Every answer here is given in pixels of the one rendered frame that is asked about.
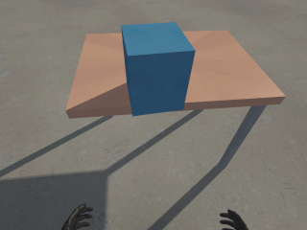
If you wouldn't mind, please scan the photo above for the table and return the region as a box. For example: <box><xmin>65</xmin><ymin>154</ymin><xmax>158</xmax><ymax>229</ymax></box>
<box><xmin>65</xmin><ymin>30</ymin><xmax>286</xmax><ymax>168</ymax></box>

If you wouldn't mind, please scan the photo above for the carton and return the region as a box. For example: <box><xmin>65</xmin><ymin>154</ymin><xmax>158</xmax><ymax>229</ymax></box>
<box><xmin>121</xmin><ymin>22</ymin><xmax>196</xmax><ymax>116</ymax></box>

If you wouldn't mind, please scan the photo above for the robot right hand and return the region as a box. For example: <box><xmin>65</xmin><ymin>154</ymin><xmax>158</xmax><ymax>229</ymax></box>
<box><xmin>220</xmin><ymin>209</ymin><xmax>248</xmax><ymax>230</ymax></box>

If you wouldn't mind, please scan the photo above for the robot left hand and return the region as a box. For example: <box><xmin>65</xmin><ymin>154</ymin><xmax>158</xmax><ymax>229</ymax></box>
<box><xmin>61</xmin><ymin>203</ymin><xmax>93</xmax><ymax>230</ymax></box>

